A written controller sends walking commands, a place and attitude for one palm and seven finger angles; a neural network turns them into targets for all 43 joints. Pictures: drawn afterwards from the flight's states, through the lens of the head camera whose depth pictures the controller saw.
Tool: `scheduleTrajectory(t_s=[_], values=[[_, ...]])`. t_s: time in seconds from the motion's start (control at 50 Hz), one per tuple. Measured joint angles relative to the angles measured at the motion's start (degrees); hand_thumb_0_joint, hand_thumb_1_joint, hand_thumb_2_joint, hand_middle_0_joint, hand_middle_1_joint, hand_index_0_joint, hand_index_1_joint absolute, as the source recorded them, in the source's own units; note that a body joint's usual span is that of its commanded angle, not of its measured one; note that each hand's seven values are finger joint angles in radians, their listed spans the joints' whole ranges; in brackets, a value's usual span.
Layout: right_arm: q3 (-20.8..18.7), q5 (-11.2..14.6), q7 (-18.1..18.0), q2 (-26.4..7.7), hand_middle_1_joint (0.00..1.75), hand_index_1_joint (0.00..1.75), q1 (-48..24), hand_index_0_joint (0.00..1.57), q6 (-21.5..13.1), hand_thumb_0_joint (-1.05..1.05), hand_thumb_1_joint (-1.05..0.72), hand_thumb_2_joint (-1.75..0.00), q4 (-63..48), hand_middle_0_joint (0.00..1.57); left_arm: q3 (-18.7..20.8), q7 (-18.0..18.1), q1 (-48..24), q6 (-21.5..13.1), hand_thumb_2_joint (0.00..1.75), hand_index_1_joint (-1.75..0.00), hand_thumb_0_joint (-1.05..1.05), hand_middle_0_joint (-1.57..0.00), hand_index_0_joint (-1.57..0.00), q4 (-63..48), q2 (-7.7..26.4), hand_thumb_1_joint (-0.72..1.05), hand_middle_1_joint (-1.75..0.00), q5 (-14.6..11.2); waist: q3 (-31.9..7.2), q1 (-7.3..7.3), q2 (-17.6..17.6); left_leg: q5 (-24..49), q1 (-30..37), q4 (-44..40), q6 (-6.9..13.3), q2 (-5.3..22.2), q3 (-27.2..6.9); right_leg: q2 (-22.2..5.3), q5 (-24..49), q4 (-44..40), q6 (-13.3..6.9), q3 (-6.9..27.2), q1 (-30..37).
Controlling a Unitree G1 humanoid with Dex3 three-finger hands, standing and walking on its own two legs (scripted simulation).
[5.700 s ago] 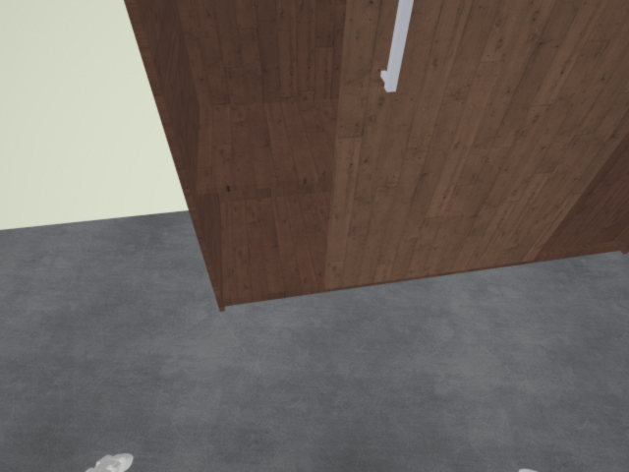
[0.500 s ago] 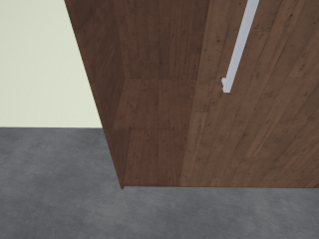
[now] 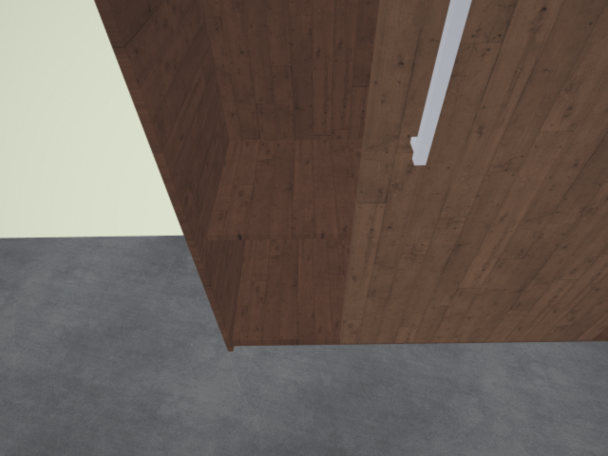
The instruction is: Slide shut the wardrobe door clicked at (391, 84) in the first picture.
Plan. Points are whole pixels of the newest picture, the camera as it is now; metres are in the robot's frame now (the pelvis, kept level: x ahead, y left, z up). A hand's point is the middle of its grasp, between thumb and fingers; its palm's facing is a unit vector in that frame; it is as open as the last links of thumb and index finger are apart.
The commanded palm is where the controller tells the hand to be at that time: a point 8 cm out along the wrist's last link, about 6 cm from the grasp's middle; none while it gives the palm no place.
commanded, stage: come to a stop and stand still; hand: right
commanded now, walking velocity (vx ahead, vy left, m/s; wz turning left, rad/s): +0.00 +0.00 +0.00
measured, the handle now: (436, 73) +0.59 -0.17 +0.23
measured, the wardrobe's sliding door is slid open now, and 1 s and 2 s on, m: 0.37 0.37 0.37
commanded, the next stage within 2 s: look again from close up in 0.04 s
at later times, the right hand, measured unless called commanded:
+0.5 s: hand out of the picture -0.01 -0.14 -0.18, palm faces +0.05 +0.99 -0.14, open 7.4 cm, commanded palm none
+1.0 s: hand out of the picture -0.01 -0.13 -0.18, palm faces +0.06 +0.99 -0.12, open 7.4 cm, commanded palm none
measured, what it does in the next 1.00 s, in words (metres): stands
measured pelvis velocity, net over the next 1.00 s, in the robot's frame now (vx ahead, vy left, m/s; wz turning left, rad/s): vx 0.02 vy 0.01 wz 0.00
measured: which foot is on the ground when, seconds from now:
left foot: down 0.00-1.00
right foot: down 0.00-1.00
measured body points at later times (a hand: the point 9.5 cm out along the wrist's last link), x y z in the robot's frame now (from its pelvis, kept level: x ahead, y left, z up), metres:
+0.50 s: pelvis +0.01 +0.01 +0.00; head +0.01 +0.00 +0.45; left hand +0.00 +0.22 -0.16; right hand -0.01 -0.19 -0.17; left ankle +0.02 +0.14 -0.74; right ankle +0.03 -0.09 -0.74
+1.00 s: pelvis +0.02 +0.01 +0.00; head +0.02 +0.00 +0.45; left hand +0.00 +0.22 -0.15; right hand -0.01 -0.19 -0.17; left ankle +0.02 +0.14 -0.74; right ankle +0.03 -0.09 -0.74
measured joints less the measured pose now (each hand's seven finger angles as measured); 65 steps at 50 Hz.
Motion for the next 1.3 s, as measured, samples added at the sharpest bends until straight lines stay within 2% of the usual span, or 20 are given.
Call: scheduleTrajectory(t_s=[0.52, 1.3], values=[[-0.2, 0.1, -0.1, 0.2, 0.30, 0.30, -2.5, 0.20, -0.3, 0.01, -0.91, -0.90, -0.7, 0.19, -0.3, 0.1, 0.0, -0.3, 0.90, -0.30, 0.01, -0.20, -0.20, 1.3, -0.7, 0.92, -0.30, -0.1, 0.1, 0.36, 0.1, -0.9, 1.2, -0.4, 0.6, -0.6, 0.0, -0.6, -0.7, -0.6, 0.8, 0.1, 1.4], [-0.3, 0.2, 0.0, 0.6, 0.30, 0.30, -1.1, 0.20, -0.3, 0.01, -0.91, -0.90, 0.4, 0.19, -0.4, 0.4, 0.5, -0.5, 0.90, -0.30, 0.01, -0.20, -0.20, 1.8, -1.1, 0.92, -0.30, -0.1, 0.0, -0.04, 0.0, -1.3, 2.8, -1.6, 1.0, -0.9, 0.5, -0.8, -0.8, -2.1, 1.3, 0.6, 3.0]])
